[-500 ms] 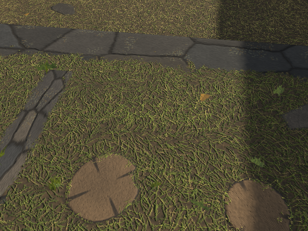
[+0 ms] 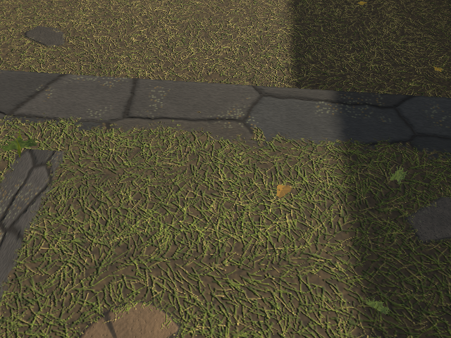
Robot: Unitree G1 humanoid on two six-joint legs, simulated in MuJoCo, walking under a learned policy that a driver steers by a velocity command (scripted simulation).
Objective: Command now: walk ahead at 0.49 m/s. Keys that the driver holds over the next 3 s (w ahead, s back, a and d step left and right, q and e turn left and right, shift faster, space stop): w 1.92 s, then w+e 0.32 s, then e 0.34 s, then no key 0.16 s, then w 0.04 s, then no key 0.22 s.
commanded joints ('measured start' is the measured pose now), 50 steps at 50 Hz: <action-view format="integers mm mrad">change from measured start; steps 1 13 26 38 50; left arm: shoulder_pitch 13 -128 116 260 134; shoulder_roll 43 91 111 139 80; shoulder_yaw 12 23 31 42 36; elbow -45 -115 5 91 22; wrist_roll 9 -11 15 -7 -9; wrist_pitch -1 -34 -34 4 -7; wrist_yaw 3 -53 -40 -8 -4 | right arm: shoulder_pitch -34 65 -93 -437 -153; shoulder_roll -139 -192 -91 -82 -95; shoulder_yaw -23 -42 -29 -20 -38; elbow -57 -16 -118 -234 -128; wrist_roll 4 25 14 28 -3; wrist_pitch -13 36 29 6 -3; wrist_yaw -22 -39 -39 4 6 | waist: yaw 40 43 20 100 47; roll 74 119 -8 -25 132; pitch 61 26 7 101 -36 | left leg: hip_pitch -86 187 -545 -555 -22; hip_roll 281 333 240 179 316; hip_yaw -202 -161 -121 -76 -308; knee -187 58 746 268 -98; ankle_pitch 88 343 -2 152 28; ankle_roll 162 77 -61 -34 126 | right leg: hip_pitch -24 216 551 755 91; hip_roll -31 100 -86 -122 -13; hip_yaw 3 -85 101 22 19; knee -160 -615 -971 -930 72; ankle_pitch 163 69 279 232 -102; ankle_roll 22 -45 -201 -148 -18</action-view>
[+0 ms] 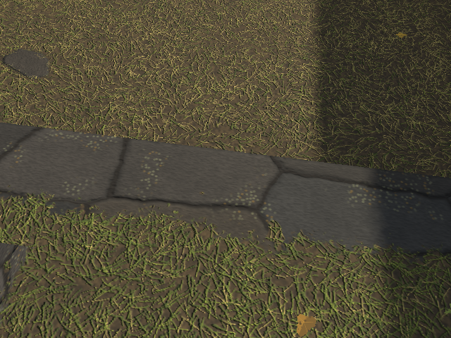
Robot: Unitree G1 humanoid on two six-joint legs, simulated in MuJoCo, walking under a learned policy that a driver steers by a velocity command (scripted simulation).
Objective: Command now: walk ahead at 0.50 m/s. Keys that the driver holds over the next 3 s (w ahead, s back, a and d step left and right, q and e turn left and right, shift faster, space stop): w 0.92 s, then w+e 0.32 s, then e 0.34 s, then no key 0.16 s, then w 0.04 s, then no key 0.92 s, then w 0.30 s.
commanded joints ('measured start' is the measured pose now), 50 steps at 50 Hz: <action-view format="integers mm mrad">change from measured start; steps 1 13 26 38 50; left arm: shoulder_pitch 51 -325 -41 175 167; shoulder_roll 50 28 110 -15 89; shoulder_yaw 23 13 35 -7 15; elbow -46 -166 -101 20 37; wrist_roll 7 7 19 136 104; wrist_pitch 11 7 -9 -43 -11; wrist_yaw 11 -16 -31 -67 -72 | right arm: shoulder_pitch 18 226 94 -2 -62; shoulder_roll -80 -146 -138 40 -132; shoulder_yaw -12 -22 -18 21 -15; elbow -25 64 13 -2 -78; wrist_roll -8 12 37 -138 -27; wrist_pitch -17 3 -28 30 6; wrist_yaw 3 -41 -36 23 0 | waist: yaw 22 -72 63 40 -57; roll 121 84 -36 -37 -7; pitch -57 53 -132 51 -97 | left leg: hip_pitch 130 299 -390 -403 223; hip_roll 246 241 125 151 39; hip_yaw -272 -134 -134 -96 -7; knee -298 -331 823 320 115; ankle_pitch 77 157 -222 280 201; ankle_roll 161 134 3 -44 100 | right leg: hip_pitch -137 -264 501 338 386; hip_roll -91 -42 -245 -151 -92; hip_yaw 33 -23 371 59 -23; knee -27 -580 -921 -1052 -736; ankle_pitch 96 448 188 294 712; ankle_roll -2 35 -189 -232 -77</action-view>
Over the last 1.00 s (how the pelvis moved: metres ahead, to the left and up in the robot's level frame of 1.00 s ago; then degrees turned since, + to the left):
0.55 -0.01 -0.01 1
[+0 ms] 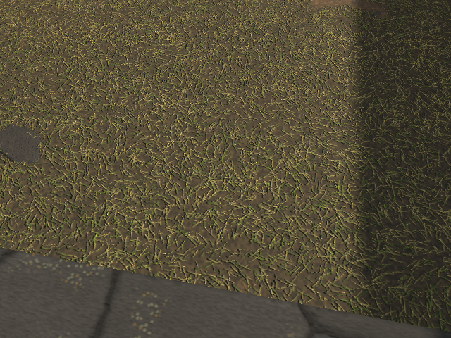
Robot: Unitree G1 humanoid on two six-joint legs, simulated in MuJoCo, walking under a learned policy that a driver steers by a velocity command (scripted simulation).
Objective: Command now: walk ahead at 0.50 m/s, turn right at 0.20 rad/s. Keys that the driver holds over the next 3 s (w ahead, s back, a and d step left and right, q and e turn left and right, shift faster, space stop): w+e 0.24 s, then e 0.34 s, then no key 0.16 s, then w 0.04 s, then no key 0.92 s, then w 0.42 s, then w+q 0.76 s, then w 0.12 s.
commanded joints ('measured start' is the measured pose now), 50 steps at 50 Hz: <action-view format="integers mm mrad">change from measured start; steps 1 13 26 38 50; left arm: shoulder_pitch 147 -216 -380 -314 -251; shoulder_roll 49 31 155 238 200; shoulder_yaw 6 19 61 100 51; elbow -56 -118 -212 -258 -278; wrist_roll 15 -23 -43 -52 -71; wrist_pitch -26 -4 10 -35 5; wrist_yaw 7 -20 14 59 -10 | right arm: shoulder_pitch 291 311 359 353 116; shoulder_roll -205 -4 -160 -83 -182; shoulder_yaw -50 -17 -93 -39 -28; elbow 11 86 77 -9 -27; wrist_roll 18 -55 -10 7 51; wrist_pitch -38 -82 -63 -10 -49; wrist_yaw -10 -51 -72 -42 30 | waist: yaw -128 -66 -40 -125 9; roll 148 13 62 -39 31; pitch -367 55 18 -95 -36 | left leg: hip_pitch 923 381 686 184 67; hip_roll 183 242 250 50 117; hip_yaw -244 53 227 -36 -99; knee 67 -408 -153 610 -144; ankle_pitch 154 274 801 -331 -301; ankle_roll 265 150 44 -160 16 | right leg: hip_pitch -531 -865 -719 -618 -368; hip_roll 10 -130 11 -123 30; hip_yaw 14 145 -5 215 143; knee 524 773 273 -59 172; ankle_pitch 487 408 403 559 114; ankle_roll -65 -104 -83 -284 -49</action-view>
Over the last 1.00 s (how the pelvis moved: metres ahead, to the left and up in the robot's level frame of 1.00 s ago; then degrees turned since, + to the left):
0.57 -0.02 -0.02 0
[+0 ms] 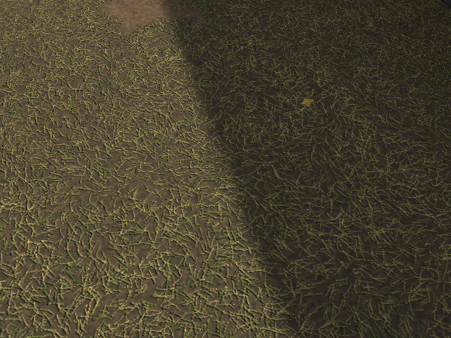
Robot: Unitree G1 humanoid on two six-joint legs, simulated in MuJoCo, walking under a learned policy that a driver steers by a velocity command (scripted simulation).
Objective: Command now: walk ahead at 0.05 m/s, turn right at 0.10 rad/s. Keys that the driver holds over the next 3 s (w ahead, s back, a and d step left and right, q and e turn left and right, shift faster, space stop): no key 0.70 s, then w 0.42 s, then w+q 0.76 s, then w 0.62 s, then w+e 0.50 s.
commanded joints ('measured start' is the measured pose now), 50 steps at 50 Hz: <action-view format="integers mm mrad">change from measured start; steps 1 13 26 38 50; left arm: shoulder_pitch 37 3 -4 6 88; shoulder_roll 156 136 170 227 110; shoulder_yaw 34 38 33 45 31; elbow -68 -51 -12 23 -6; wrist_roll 19 -1 6 43 60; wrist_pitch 11 32 43 60 -24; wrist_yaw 14 29 40 60 34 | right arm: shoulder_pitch -117 -93 -164 -57 -41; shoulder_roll -156 -121 -159 -256 -230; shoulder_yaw -28 -28 -44 -86 -57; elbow -82 -84 -108 -64 -49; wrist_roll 17 19 10 -24 -70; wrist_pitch -33 -33 -23 -8 4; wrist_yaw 38 43 44 21 -48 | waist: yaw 73 14 10 -20 67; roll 11 16 9 53 53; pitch -59 -64 -59 46 102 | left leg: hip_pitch -130 92 194 178 53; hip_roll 48 24 -2 42 131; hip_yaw -78 -29 -21 -119 -86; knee -198 -131 -136 -305 -294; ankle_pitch -32 239 311 -235 -76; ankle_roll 117 90 81 178 265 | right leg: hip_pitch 221 144 127 87 402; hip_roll -83 -74 -82 -50 -54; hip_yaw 64 43 31 -5 -126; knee -75 -63 -84 -63 -36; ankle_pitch -119 135 135 -273 7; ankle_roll -5 6 30 13 -54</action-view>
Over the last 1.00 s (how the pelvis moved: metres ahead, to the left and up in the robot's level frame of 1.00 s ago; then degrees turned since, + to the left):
0.35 -0.03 0.01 -23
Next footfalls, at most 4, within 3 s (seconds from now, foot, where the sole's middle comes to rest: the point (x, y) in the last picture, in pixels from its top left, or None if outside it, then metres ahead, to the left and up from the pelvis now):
1.02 right None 0.16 -0.11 -0.77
1.56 left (190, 322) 0.57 0.14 -0.92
1.94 right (241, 251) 0.83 -0.03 -0.92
2.44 left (148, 227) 0.93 0.32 -0.92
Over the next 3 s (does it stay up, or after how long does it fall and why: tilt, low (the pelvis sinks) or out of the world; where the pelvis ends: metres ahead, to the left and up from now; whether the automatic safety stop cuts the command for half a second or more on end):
stays up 1.14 0.28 -0.17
